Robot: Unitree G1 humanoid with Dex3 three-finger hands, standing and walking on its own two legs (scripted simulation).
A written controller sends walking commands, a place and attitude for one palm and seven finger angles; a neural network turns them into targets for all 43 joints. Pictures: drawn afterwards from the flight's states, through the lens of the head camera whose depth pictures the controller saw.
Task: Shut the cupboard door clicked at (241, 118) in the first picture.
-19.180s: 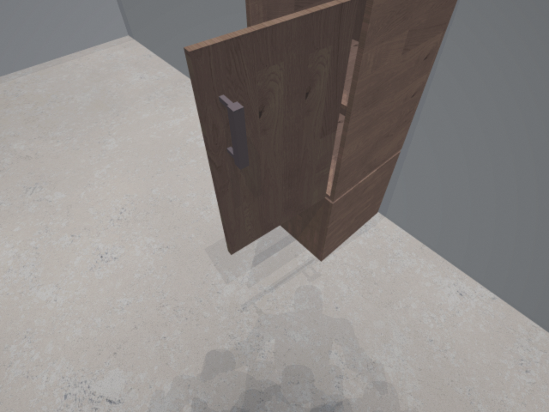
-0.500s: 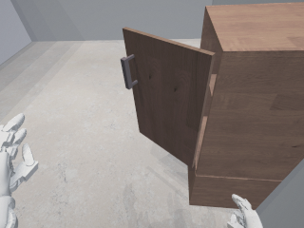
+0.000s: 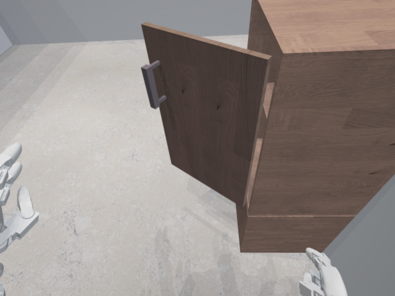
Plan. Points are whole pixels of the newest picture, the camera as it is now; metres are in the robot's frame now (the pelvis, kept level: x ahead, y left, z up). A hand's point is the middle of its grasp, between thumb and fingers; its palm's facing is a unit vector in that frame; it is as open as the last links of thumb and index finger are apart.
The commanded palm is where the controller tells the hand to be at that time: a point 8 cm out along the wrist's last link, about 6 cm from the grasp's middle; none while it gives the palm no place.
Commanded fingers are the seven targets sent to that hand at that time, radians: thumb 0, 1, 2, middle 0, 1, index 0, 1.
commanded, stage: step back with the hand held close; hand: left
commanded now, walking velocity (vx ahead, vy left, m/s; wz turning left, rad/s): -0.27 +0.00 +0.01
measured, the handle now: (155, 84) +0.66 +0.18 +0.09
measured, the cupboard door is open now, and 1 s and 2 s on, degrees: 53 53 53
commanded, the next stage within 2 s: stop stepping back and stand still in 0.98 s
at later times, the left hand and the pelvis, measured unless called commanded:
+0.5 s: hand out of the picture +0.10 +0.30 +0.16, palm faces +0.48 -0.75 -0.46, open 7.4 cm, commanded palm +0.04 +0.33 +0.17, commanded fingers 0.00 0.90 0.90 -0.20 -0.30 -0.20 -0.30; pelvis -0.09 +0.02 -0.01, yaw +3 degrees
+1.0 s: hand out of the picture +0.01 +0.31 +0.17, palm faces +0.46 -0.79 -0.41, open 7.4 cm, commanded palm -0.04 +0.35 +0.17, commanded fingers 0.00 0.90 0.90 -0.20 -0.30 -0.20 -0.30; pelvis -0.18 +0.05 -0.02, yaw +1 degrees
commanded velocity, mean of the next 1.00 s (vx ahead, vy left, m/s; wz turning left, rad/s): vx -0.33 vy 0.00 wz -0.02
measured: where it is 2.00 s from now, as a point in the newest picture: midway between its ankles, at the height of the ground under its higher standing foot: outside the picture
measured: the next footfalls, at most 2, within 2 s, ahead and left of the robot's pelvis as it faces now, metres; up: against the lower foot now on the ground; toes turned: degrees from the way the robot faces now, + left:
right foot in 0.84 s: -0.12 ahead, -0.10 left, +0.00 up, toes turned +5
left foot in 1.00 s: -0.05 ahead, +0.13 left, +0.00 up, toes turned +3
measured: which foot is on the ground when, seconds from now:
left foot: down 0.00-0.88, up 0.90-0.98, down 1.00-1.00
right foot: down 0.00-0.68, up 0.70-0.82, down 0.84-1.00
